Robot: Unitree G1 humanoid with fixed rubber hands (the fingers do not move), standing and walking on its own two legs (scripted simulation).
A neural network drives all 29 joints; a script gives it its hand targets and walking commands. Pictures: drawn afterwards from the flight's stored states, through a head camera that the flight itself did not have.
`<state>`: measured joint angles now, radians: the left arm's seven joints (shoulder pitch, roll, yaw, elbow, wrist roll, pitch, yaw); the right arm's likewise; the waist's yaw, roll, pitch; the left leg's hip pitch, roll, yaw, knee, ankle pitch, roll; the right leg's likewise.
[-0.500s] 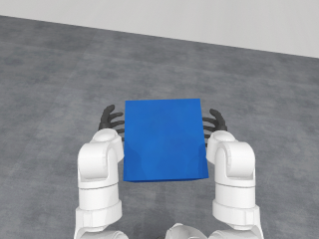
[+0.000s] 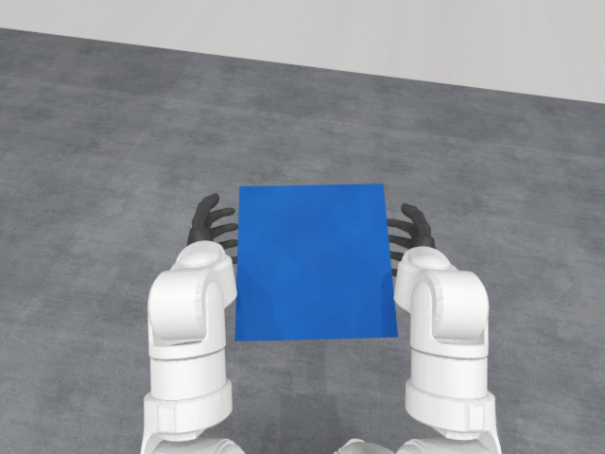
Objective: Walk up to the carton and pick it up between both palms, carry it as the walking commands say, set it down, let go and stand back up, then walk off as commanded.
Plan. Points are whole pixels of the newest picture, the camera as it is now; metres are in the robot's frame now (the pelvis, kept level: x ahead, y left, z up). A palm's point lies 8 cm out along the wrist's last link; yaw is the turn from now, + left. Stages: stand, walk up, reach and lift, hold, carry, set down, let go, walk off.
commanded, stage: carry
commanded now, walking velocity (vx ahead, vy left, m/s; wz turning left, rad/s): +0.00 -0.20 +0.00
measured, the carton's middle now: (310, 273) +0.35 +0.01 +0.01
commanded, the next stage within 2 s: none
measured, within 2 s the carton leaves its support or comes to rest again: neither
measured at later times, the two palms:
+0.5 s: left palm (260, 289) +0.28 +0.07 +0.10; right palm (486, 299) +0.28 -0.18 +0.10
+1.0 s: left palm (276, 345) +0.21 +0.05 +0.11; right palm (528, 351) +0.22 -0.20 +0.10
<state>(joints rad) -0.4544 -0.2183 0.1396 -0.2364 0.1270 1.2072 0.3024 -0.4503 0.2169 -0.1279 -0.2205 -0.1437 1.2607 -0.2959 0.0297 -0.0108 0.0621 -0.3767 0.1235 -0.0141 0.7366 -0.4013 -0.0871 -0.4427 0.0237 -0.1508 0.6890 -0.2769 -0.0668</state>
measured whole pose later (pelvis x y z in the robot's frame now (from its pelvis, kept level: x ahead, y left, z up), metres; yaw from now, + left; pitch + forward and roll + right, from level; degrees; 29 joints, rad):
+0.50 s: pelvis -0.04 -0.06 +0.00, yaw +1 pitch +1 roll +1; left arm -0.44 -0.21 0.14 -0.24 0.13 1.21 0.29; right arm -0.44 0.21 -0.13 -0.22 -0.14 1.26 -0.29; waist -0.01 -0.03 0.07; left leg -0.40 0.08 -0.01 0.95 -0.48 -0.09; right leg -0.44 0.04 -0.18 0.69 -0.28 -0.14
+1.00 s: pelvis -0.09 -0.09 +0.00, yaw +6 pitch +0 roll +1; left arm -0.44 -0.21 0.14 -0.19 0.13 1.22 0.27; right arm -0.42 0.20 -0.12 -0.19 -0.14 1.27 -0.29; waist -0.05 -0.03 0.04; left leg -0.37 0.05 -0.01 0.91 -0.45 -0.08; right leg -0.44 -0.02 -0.20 0.65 -0.23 -0.11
